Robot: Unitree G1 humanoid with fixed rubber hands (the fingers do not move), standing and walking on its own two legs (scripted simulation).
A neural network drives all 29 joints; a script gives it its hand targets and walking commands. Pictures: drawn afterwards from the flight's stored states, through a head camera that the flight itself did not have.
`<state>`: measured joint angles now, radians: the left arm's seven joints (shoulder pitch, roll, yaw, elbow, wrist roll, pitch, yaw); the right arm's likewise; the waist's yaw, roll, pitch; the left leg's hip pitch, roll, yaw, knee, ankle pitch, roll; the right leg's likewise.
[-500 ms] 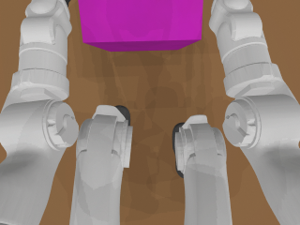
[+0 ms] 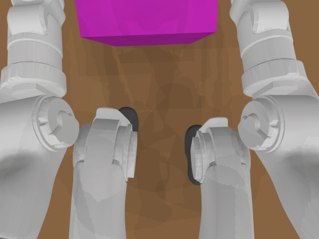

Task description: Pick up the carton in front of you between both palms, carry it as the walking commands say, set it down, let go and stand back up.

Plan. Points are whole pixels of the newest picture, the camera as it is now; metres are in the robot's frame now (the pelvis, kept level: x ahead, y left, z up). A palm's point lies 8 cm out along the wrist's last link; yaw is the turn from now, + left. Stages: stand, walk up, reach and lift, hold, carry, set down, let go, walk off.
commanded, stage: set down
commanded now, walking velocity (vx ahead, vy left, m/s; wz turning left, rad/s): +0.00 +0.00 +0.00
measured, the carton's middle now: out of the picture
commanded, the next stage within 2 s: let go in 1.36 s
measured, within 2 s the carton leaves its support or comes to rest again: neither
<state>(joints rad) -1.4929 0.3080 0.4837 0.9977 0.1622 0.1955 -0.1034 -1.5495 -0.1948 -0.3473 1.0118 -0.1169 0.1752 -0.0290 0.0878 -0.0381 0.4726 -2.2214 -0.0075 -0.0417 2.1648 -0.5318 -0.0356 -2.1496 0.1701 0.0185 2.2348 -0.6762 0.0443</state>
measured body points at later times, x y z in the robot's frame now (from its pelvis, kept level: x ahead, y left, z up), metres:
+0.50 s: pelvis +0.00 +0.01 +0.00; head +0.37 +0.04 +0.25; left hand +0.56 +0.27 -0.14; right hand +0.60 -0.10 -0.14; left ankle +0.13 +0.13 -0.34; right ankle +0.09 -0.11 -0.34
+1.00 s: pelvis +0.01 +0.02 +0.13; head +0.36 +0.04 +0.42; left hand +0.56 +0.29 +0.02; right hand +0.60 -0.11 +0.02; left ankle +0.12 +0.13 -0.34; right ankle +0.09 -0.11 -0.34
